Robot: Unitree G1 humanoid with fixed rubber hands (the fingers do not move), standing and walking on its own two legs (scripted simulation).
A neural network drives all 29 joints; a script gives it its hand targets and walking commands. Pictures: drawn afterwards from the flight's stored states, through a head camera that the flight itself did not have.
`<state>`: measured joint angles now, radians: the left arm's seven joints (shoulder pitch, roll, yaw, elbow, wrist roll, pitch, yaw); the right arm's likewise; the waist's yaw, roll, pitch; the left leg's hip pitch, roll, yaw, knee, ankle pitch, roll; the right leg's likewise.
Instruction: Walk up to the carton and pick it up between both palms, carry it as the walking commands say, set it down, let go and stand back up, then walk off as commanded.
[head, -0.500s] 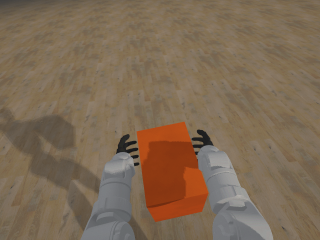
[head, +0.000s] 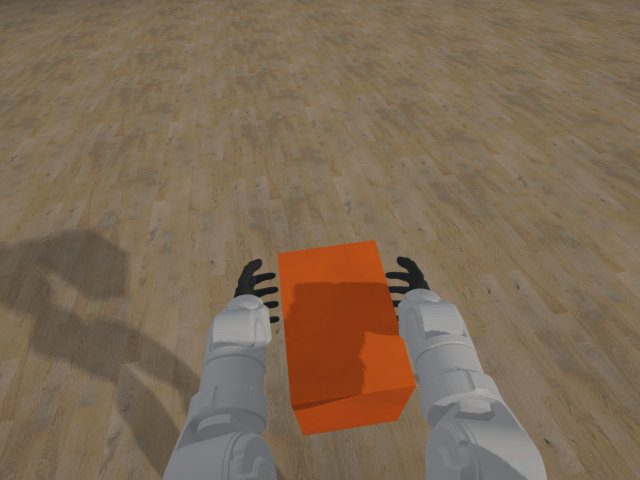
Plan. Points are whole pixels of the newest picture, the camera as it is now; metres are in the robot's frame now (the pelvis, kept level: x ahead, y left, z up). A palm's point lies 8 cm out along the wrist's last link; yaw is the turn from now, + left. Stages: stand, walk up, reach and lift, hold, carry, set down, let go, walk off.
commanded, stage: reach and lift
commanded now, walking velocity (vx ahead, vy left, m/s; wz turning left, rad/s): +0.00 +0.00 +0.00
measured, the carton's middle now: (338, 339) +0.33 +0.00 -0.03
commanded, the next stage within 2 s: hold in 0.80 s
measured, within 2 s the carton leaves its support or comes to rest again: neither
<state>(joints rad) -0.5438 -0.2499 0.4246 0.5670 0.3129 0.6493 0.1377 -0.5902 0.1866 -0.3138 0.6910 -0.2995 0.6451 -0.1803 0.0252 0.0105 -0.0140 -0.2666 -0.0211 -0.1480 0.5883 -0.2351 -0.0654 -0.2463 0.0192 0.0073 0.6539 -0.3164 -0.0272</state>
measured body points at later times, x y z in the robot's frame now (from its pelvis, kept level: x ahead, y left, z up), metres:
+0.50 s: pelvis +0.00 -0.01 +0.00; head -0.05 -0.02 +0.45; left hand +0.33 +0.12 +0.06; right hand +0.34 -0.12 +0.05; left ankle +0.06 +0.16 -0.72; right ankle +0.03 -0.10 -0.72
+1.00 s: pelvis -0.01 -0.01 +0.00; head -0.06 -0.02 +0.45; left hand +0.32 +0.12 +0.06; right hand +0.33 -0.12 +0.05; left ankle +0.06 +0.16 -0.72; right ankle +0.03 -0.10 -0.72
